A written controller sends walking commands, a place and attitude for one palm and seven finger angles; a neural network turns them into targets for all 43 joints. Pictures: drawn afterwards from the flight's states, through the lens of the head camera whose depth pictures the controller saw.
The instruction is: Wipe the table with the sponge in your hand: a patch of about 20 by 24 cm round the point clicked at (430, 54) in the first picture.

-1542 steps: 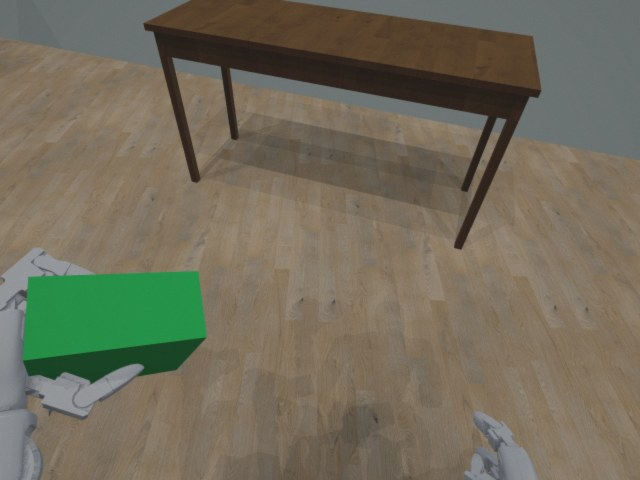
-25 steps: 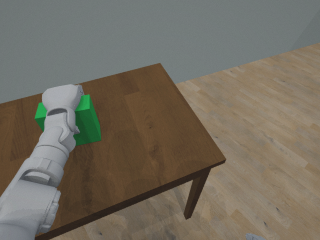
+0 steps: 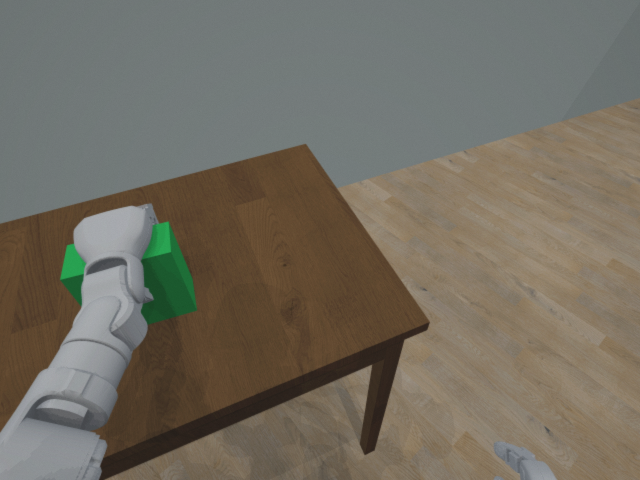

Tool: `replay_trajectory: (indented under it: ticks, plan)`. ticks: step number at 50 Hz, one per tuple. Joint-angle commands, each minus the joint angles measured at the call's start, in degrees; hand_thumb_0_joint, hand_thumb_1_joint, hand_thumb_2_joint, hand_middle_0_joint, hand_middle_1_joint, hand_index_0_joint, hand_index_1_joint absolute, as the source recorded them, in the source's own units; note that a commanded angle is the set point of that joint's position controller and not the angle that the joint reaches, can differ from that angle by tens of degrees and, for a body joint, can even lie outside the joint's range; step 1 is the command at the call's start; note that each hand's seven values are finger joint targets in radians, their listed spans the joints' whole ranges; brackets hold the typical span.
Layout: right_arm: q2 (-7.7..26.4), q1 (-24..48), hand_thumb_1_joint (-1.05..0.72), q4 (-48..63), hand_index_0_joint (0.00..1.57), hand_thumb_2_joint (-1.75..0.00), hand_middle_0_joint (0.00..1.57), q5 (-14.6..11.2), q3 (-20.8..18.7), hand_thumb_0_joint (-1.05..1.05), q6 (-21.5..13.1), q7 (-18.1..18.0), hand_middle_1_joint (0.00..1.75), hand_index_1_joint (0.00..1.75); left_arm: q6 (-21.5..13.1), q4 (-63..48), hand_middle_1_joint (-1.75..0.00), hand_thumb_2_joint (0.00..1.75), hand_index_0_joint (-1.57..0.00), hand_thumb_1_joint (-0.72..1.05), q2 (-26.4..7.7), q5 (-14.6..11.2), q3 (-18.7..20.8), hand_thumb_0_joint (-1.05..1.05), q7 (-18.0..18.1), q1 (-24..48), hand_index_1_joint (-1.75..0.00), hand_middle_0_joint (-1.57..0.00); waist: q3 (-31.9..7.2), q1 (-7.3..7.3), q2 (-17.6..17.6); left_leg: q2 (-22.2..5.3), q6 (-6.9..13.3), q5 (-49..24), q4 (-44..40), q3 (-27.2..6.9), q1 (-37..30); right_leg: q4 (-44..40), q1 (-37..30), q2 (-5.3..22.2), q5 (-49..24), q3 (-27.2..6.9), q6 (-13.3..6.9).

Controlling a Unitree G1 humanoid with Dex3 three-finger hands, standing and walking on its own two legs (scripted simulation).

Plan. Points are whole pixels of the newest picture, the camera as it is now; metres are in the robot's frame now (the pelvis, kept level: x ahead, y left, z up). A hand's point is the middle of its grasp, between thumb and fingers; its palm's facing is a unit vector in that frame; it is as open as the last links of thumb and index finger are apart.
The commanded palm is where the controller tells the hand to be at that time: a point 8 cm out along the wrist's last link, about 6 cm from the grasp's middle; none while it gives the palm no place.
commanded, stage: wipe back along the middle lane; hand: left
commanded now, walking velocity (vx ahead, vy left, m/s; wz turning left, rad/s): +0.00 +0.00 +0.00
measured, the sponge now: (141, 289) +0.37 +0.29 +0.01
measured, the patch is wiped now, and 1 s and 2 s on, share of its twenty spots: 0.45 0.70 0.85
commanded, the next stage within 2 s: slide across to the third lane in 1.14 s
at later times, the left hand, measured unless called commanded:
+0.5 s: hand (133, 285) +0.34 +0.27 +0.07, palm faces +0.04 -0.04 -1.00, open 10.5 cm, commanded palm +0.29 +0.25 +0.10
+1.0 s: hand (140, 311) +0.30 +0.24 +0.07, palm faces +0.07 -0.07 -0.99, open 10.5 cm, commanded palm +0.25 +0.23 +0.10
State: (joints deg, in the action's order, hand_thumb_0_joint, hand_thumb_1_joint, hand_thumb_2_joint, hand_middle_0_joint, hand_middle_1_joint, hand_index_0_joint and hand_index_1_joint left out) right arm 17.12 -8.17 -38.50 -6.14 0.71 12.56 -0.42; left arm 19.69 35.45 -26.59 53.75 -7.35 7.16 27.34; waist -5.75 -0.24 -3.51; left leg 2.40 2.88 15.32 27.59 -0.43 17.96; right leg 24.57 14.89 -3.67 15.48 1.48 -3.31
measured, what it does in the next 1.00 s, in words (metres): stands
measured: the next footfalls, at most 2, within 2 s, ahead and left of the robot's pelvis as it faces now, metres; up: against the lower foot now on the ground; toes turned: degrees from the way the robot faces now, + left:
none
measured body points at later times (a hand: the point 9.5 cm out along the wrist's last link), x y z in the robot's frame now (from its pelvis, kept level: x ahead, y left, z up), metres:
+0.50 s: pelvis +0.00 +0.01 +0.00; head -0.01 -0.02 +0.45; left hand +0.33 +0.26 +0.13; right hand +0.17 -0.23 -0.11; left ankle -0.02 +0.09 -0.74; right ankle -0.04 -0.08 -0.74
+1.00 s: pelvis +0.00 +0.01 +0.00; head -0.02 -0.03 +0.45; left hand +0.29 +0.24 +0.13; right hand +0.22 -0.20 -0.09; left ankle -0.02 +0.09 -0.74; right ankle -0.04 -0.08 -0.74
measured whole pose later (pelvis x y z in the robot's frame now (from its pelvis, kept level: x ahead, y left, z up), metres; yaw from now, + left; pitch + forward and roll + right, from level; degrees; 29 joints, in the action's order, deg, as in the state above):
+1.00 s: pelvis +0.00 +0.01 +0.00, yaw -1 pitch +2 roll +0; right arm 15.5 -1.8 -35.2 -6.1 2.3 11.7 2.0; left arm 32.0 5.5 -20.7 55.0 -14.4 7.6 6.7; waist -5.4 -3.7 -5.4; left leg 3.4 3.6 16.5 28.9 0.6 14.4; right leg 28.1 12.4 -2.6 17.5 0.5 -2.5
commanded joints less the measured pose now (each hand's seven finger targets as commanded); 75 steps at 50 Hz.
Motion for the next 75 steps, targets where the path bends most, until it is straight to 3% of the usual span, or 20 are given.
replay_trajectory:
  ticks: [1,8,10,16,18,21,23,26,33,36,38,41,43,44,46,48,58,63,66,75]
  plan:
    - [6.8,5.3,-0.9,8.4,0.2,-0.9,0.2,0.2,-2.1,0.0,-2.2,-0.2,0.3,0.3,0.2,-4.1,-1.6,1.3,-1.2,0.1,-7.1,0.2,0.8,0.0,-2.1,6.6,-1.6,-1.2,-9.8,-0.57,4.6,0.2,0.6,-17.2,-1.3,-1.3,-2.7,-1.0,-6.9,2.0,-22.5,-3.2,-0.6]
    - [7.0,7.2,-0.9,8.9,0.2,-0.9,0.2,0.3,-1.8,0.0,-2.2,-0.9,0.3,0.3,1.4,-5.7,-1.6,1.3,-1.2,0.1,-9.3,-0.3,3.1,0.0,-2.1,6.9,-1.6,-1.2,-8.9,-1.2,5.6,0.0,0.8,-13.4,-2.5,-1.8,-1.9,-2.0,-6.1,1.9,-17.4,-4.1,-0.8]
    - [6.6,6.7,-0.9,8.8,0.2,-0.9,0.2,0.2,-2.0,0.0,-2.3,-0.7,0.3,0.3,1.6,-6.3,-1.6,1.3,-1.2,0.1,-4.9,-0.1,-0.9,0.0,-2.2,7.7,-1.6,-1.2,-8.2,-0.18,6.0,0.0,0.8,-13.0,-1.9,-1.6,-2.8,-1.8,-4.6,1.8,-16.4,-3.1,-0.5]
    - [6.2,8.0,-0.9,10.3,0.2,-0.9,0.2,0.4,-2.2,0.0,-2.8,0.2,0.3,0.3,1.7,-12.7,-1.6,1.3,-1.2,0.1,-0.7,-1.1,-2.5,0.0,-1.9,-1.4,-1.6,-1.2,-10.4,-1.36,6.1,-0.2,0.5,-16.7,-1.1,-2.0,-4.3,-0.5,-6.1,1.6,-20.1,-3.1,-0.7]
    - [6.5,9.5,-0.9,10.3,0.2,-0.9,0.2,0.4,-2.0,0.0,-2.8,0.3,0.3,0.3,2.6,-13.8,-1.6,1.3,-1.2,0.1,-3.7,-1.5,1.1,0.0,-1.5,-3.9,-1.6,-1.2,-9.2,-2.42,6.6,-0.5,0.4,-16.2,-1.7,-2.5,-3.5,-0.7,-6.1,1.4,-19.4,-4.0,-1.1]
    - [6.1,10.1,-0.9,10.6,0.2,-0.9,0.2,0.3,-2.2,0.0,-2.9,0.7,0.3,0.3,4.3,-17.6,-1.6,1.3,-1.2,0.1,0.5,-2.3,-2.6,0.0,-1.3,-4.9,-1.6,-1.2,-7.3,-1.67,6.6,-0.7,0.2,-16.1,-1.7,-2.4,-4.4,-0.6,-4.9,1.5,-18.7,-2.6,-0.7]
    - [6.3,11.6,-0.9,11.0,0.2,-0.9,0.2,0.3,-1.9,0.0,-2.8,0.6,0.3,0.3,5.7,-19.0,-1.6,1.3,-1.2,0.1,-2.6,-2.7,0.6,0.0,-1.0,-7.6,-1.6,-1.2,-7.2,-2.96,6.8,-0.8,0.2,-15.9,-2.3,-2.6,-3.9,-0.7,-5.9,1.4,-18.6,-3.4,-1.0]
    - [5.7,11.9,-0.9,11.0,0.2,-0.9,0.2,0.2,-1.8,0.0,-2.9,0.8,0.3,0.3,7.3,-21.6,-1.6,1.3,-1.2,0.1,2.1,-2.9,-3.9,0.0,-1.2,-7.6,-1.6,-1.2,-6.8,-1.94,7.4,-0.9,0.1,-16.3,-2.1,-2.5,-5.1,-0.3,-5.2,1.5,-18.3,-2.2,-0.6]
    - [5.6,14.4,-0.9,11.7,0.2,-0.9,0.2,0.3,-1.3,0.0,-3.1,1.2,0.3,0.3,10.1,-25.1,-1.6,1.3,-1.2,0.1,0.8,-2.6,-2.3,0.0,-1.4,-12.1,-1.6,-1.2,-7.3,-3.2,7.6,-1.2,-0.2,-17.5,-2.0,-3.1,-6.0,0.6,-5.6,1.1,-18.7,-2.9,-1.1]
    - [5.0,14.6,-0.9,12.0,0.2,-0.9,0.2,0.2,-1.1,0.0,-3.2,1.4,0.3,0.3,10.4,-27.5,-1.6,1.3,-1.2,0.1,4.9,-2.5,-6.4,0.0,-1.8,-11.8,-1.6,-1.2,-7.2,-2.26,7.2,-1.2,-0.4,-18.5,-1.3,-3.0,-6.8,1.2,-5.0,1.3,-19.4,-2.3,-0.8]
    - [5.2,15.6,-0.9,12.3,0.2,-0.9,0.2,0.3,-1.1,0.0,-3.3,1.6,0.3,0.3,10.8,-28.8,-1.6,1.3,-1.2,0.1,1.8,-2.6,-3.1,0.0,-1.7,-15.7,-1.6,-1.2,-7.5,-3.54,6.7,-1.2,-0.5,-19.2,-1.4,-3.3,-6.7,1.4,-5.9,1.1,-20.4,-3.3,-1.1]
    - [4.6,15.7,-0.9,12.6,0.2,-0.9,0.2,0.1,-0.8,0.0,-3.4,1.8,0.3,0.3,11.4,-30.8,-1.6,1.3,-1.2,0.1,5.9,-2.7,-7.4,0.0,-2.0,-14.3,-1.6,-1.2,-6.4,-2.47,6.9,-1.2,-0.5,-18.9,-1.2,-3.0,-6.9,1.4,-5.2,1.2,-20.0,-2.5,-0.8]
    - [5.1,16.4,-0.9,12.2,0.2,-0.9,0.2,0.3,-0.8,0.0,-3.2,1.8,0.3,0.3,12.1,-30.4,-1.6,1.3,-1.2,0.1,1.6,-2.2,-3.5,0.0,-1.8,-15.8,-1.6,-1.2,-5.8,-3.4,7.3,-1.3,-0.5,-18.0,-1.6,-3.4,-6.3,1.4,-5.4,0.9,-19.5,-3.6,-1.2]
    - [4.4,16.5,-0.9,12.9,0.2,-0.9,0.2,0.1,-0.5,0.0,-3.3,1.8,0.3,0.3,12.4,-31.7,-1.6,1.3,-1.2,0.1,5.6,-2.5,-7.1,0.0,-2.1,-15.7,-1.6,-1.2,-6.0,-2.81,7.1,-1.1,-0.4,-18.1,-1.5,-2.9,-6.4,1.7,-5.9,1.3,-19.5,-2.6,-0.9]
    - [4.3,16.6,-0.9,12.9,0.2,-0.9,0.2,0.1,-0.7,0.0,-3.5,2.1,0.3,0.3,12.4,-32.7,-1.6,1.3,-1.2,0.1,6.3,-2.3,-7.8,0.0,-2.2,-16.3,-1.6,-1.2,-5.8,-2.91,6.0,-1.3,-0.6,-18.9,-1.3,-3.2,-6.9,1.9,-5.2,1.2,-19.5,-2.4,-1.0]
    - [4.6,17.3,-0.9,13.0,0.2,-0.9,0.2,0.3,-0.7,0.0,-3.6,2.4,0.3,0.3,12.4,-33.5,-1.6,1.3,-1.2,0.1,3.4,-2.2,-5.0,0.0,-2.1,-20.0,-1.6,-1.2,-6.8,-3.96,6.2,-1.2,-0.5,-19.1,-1.2,-3.3,-6.8,2.0,-6.3,1.0,-20.6,-3.7,-1.3]
    - [4.1,19.2,-0.9,13.4,0.2,-0.9,0.2,0.3,-0.6,0.0,-3.9,2.8,0.3,0.3,13.0,-39.2,-1.6,1.3,-1.2,0.1,4.1,-2.6,-5.1,0.0,-1.6,-26.2,-1.6,-1.2,-4.2,-4.41,7.4,-1.1,-0.2,-16.3,-2.0,-2.7,-5.5,1.5,-7.0,1.0,-19.5,-4.7,-1.0]
    - [4.4,19.8,-0.9,12.6,0.2,-0.9,0.2,0.3,-0.5,0.0,-3.8,2.1,0.3,0.3,14.1,-39.6,-1.6,1.3,-1.2,0.1,1.7,-1.9,-4.0,0.0,-1.5,-22.2,-1.6,-1.2,-3.7,-4.18,7.6,-0.8,0.1,-12.7,-2.7,-2.5,-5.3,0.6,-6.7,0.9,-15.4,-5.9,-1.0]
    - [3.9,20.1,-0.9,12.9,0.2,-0.9,0.2,0.3,-0.5,0.0,-4.1,2.0,0.3,0.3,14.3,-41.3,-1.6,1.3,-1.2,0.1,6.0,-1.6,-9.0,0.0,-2.0,-17.6,-1.6,-1.2,-4.1,-2.94,6.3,-0.7,0.4,-12.6,-2.4,-2.3,-6.5,0.5,-6.0,1.3,-14.7,-5.0,-0.8]
    - [3.6,19.8,-0.9,11.7,0.2,-0.9,0.2,0.4,-0.8,0.0,-4.7,1.5,0.3,0.3,12.7,-38.8,-1.6,1.3,-1.2,0.1,6.4,-1.3,-10.2,0.0,-2.2,-9.9,-1.6,-1.2,-3.9,-2.35,7.9,-0.5,0.8,-9.2,-2.8,-2.5,-6.9,-0.7,-4.9,1.2,-10.5,-5.3,-0.8]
